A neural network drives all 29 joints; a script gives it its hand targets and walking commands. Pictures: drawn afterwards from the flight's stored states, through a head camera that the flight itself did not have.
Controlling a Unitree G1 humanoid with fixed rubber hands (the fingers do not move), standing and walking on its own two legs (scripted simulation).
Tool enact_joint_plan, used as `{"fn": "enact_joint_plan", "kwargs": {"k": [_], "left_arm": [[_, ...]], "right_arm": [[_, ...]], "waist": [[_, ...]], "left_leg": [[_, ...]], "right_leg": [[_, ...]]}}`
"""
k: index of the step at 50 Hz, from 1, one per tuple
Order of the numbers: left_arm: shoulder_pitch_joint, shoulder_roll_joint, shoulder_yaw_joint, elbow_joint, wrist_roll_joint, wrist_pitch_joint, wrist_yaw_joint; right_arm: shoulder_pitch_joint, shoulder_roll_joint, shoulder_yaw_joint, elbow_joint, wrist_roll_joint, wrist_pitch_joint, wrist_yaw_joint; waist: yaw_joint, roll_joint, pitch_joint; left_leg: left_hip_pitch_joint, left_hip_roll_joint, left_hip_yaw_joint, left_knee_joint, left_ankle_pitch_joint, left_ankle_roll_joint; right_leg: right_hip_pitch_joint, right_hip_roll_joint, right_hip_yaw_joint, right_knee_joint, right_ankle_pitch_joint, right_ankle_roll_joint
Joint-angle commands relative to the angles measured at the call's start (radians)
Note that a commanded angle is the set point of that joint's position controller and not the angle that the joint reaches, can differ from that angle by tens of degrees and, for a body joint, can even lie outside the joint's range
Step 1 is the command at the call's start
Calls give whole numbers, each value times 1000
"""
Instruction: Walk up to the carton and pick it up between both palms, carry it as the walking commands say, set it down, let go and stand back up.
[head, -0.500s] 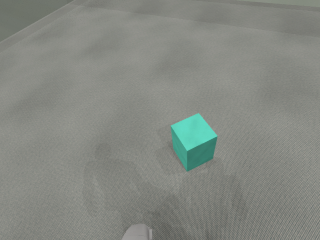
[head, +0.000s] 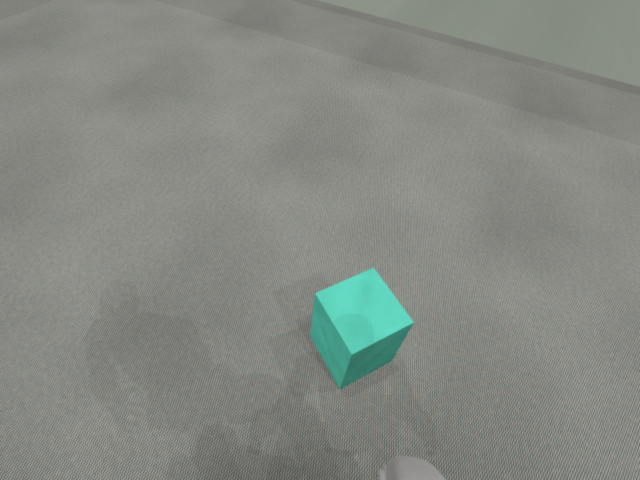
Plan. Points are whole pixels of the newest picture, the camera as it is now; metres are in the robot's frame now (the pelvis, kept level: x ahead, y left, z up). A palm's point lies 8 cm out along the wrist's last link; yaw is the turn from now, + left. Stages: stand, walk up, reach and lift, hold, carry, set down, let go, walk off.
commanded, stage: walk up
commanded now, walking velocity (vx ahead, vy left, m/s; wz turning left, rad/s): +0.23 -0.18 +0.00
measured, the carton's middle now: (356, 329) +0.59 -0.14 -0.64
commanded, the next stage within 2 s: none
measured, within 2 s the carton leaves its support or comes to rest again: neither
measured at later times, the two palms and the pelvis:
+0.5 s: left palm out of the picture +0.12 +0.15 -0.14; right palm out of the picture +0.06 -0.29 -0.16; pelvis +0.06 -0.07 -0.01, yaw +0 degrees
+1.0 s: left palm out of the picture +0.08 +0.18 -0.15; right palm out of the picture +0.02 -0.32 -0.13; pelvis +0.07 -0.07 +0.00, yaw +5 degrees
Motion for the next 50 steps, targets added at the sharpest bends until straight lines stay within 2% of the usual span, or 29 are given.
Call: {"fn": "enact_joint_plan", "kwargs": {"k": [1,6,7,8,9,10,11,12,13,14,15,16,18,21,23,25,27,28,29,32,35,43,44,45,46,47,48,49,50], "left_arm": [[64,-6,-6,-20,-2,18,-10],[-86,-14,-23,-67,-5,18,-23],[-100,-17,-28,-73,-8,9,-22],[-99,-32,-36,-65,-11,-9,-17],[-75,-24,-36,-47,-7,-24,-10],[-21,-15,-33,-14,-8,-36,0],[29,5,-26,16,-9,-49,12],[74,37,-19,32,-8,-64,22],[103,113,-9,24,4,-79,31],[55,166,-5,18,-9,-68,44],[18,115,-16,21,-20,-68,45],[-19,58,-31,10,-28,-70,48],[-76,31,-42,-1,-27,-63,54],[-51,20,-41,25,-22,-58,61],[-44,15,-38,39,-23,-52,63],[-51,16,-32,48,-28,-42,59],[-35,-30,-39,62,-32,-33,55],[-25,-66,-53,65,-35,-30,56],[-16,-65,-51,76,-33,-30,58],[14,-33,-40,99,-27,-36,55],[32,-36,-42,113,-26,-37,54],[78,-44,-45,130,-23,-34,59],[37,-29,-19,91,-2,-33,60],[-25,104,57,47,20,10,38],[-73,45,41,-12,47,22,32],[-36,-1,24,-24,40,24,24],[3,-18,18,-29,28,20,18],[26,-9,22,-44,18,14,18],[36,10,26,-59,9,14,17]], "right_arm": [[65,-142,-22,-24,-4,-12,-3],[111,-173,-27,-2,-5,1,-6],[106,-174,-28,1,-9,0,-3],[90,-144,-32,12,-12,3,7],[92,-144,-37,24,-8,10,10],[89,-134,-33,34,-3,13,11],[106,-107,-20,44,-4,12,14],[134,-62,-5,47,-7,13,13],[130,17,22,21,-9,16,7],[153,17,17,11,-2,38,-14],[160,-28,-1,40,12,60,-21],[169,-29,-1,53,23,64,-23],[161,-38,-7,73,27,73,-20],[124,-24,-8,76,19,81,-21],[106,-10,-8,79,20,80,-26],[107,-7,-8,88,20,72,-29],[93,-31,-8,85,13,55,-29],[52,-40,-3,84,17,51,-21],[28,-29,3,85,18,48,-18],[14,-16,15,94,21,39,-23],[26,-22,16,104,18,34,-24],[40,-18,16,115,15,33,-24],[13,-66,-26,90,10,45,-27],[237,-230,-79,133,-19,63,-57],[267,-285,-101,152,-27,73,-69],[182,-240,-94,134,-25,77,-76],[122,-197,-87,114,-23,76,-74],[92,-170,-78,91,-32,69,-69],[68,-156,-70,71,-39,66,-64]], "waist": [[9,255,-31],[-31,268,28],[-33,294,33],[-17,346,12],[-3,332,2],[18,264,-10],[35,180,-28],[55,66,-35],[58,-140,-24],[29,-237,9],[9,-175,0],[-8,-162,-36],[-19,-170,-65],[-9,-134,-69],[-8,-114,-52],[-20,-83,-33],[0,19,-18],[19,128,24],[22,148,37],[29,108,25],[25,78,14],[23,53,34],[2,96,61],[-83,4,57],[-108,102,106],[-61,104,112],[-25,139,100],[-8,184,82],[-4,203,63]], "left_leg": [[46,212,-176,-196,183,57],[34,222,-207,-270,-169,72],[4,203,-174,-272,-187,66],[-12,143,-120,-261,-202,78],[-32,126,-97,-232,-234,79],[-67,121,-81,-187,-263,74],[-113,99,-73,-125,-288,62],[-152,68,-50,-19,-286,37],[-189,-8,-12,180,-301,-22],[-170,-50,-17,234,-442,-42],[-125,-25,-84,310,-416,-41],[-108,-29,-98,311,-387,-39],[-71,-33,-98,305,-309,-39],[-25,-35,-90,263,-230,-38],[22,-33,-84,170,-157,-30],[116,-26,-77,3,26,-20],[184,53,-132,-91,96,-10],[109,50,-166,-112,70,4],[60,45,-178,-158,25,8],[75,22,-153,-171,56,1],[101,21,-151,-171,50,2],[82,17,-150,-181,2,3],[82,45,-207,-155,-81,4],[177,259,-582,-242,-452,87],[147,375,-734,-318,-597,149],[85,351,-664,-310,-534,136],[43,291,-588,-281,-427,111],[29,241,-533,-266,-363,99],[11,203,-492,-249,-315,89]], "right_leg": [[-23,-15,10,-49,36,10],[-8,-11,-22,-297,-1,23],[52,1,-42,-365,-2,19],[125,26,-66,-433,-28,5],[197,44,-95,-497,-16,3],[296,57,-119,-575,43,4],[407,54,-115,-620,33,-2],[486,-19,-35,-692,3,-7],[462,-245,226,-815,114,-42],[345,-371,329,-841,539,-158],[357,-291,230,-750,782,-204],[380,-239,149,-713,867,-202],[359,-178,71,-713,760,-192],[330,-173,61,-720,671,-202],[293,-170,76,-729,499,-196],[229,-153,82,-740,273,-157],[169,-89,50,-725,75,-104],[201,-28,14,-741,68,-70],[259,-29,12,-725,88,-60],[306,-48,36,-740,140,-63],[311,-51,39,-761,135,-60],[299,-46,35,-766,107,-51],[222,-25,-32,-660,13,-48],[-9,90,-128,-324,-208,5],[-194,27,20,-96,-210,2],[-195,-1,76,-14,-131,4],[-161,-8,90,-9,-66,8],[-149,-17,89,-21,-39,16],[-120,-14,79,-37,-32,29]]}}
